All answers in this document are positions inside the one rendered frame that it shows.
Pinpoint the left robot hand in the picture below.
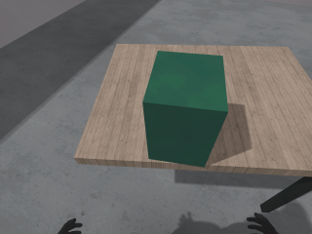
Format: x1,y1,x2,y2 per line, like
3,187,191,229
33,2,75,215
58,218,83,234

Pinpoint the carton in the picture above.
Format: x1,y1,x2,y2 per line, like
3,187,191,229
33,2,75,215
142,51,228,168

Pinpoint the table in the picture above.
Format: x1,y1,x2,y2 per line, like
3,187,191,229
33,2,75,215
73,44,312,213

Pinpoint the right robot hand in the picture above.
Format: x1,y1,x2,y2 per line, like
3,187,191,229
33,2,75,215
247,213,279,234

